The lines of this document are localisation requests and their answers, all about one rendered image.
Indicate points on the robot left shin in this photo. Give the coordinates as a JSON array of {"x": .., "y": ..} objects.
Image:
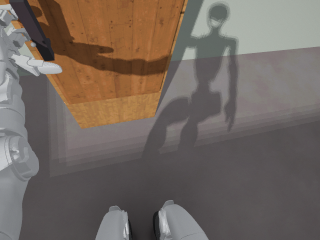
[{"x": 114, "y": 208}]

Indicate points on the cupboard door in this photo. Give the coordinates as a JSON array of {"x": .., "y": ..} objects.
[{"x": 107, "y": 49}]

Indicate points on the robot left hand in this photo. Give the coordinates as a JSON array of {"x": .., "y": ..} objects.
[{"x": 14, "y": 40}]

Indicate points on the left robot upper arm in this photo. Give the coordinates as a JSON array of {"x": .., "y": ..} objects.
[{"x": 18, "y": 163}]

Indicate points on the robot right thigh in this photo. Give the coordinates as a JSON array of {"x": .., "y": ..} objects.
[{"x": 176, "y": 221}]

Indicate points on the handle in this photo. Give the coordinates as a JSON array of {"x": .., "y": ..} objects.
[{"x": 28, "y": 19}]

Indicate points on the robot left forearm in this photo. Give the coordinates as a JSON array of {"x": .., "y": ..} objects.
[{"x": 12, "y": 107}]

